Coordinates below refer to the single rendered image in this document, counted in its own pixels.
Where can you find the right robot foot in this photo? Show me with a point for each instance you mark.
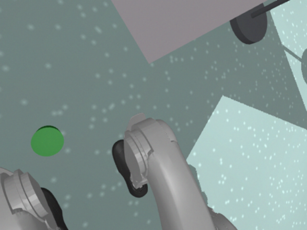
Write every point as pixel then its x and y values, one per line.
pixel 119 159

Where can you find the right robot hand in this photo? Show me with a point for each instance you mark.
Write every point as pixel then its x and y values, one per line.
pixel 220 221

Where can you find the floor lamp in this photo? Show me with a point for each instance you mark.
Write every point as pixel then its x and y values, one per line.
pixel 250 27

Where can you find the left robot foot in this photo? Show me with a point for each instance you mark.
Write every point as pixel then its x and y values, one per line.
pixel 55 209

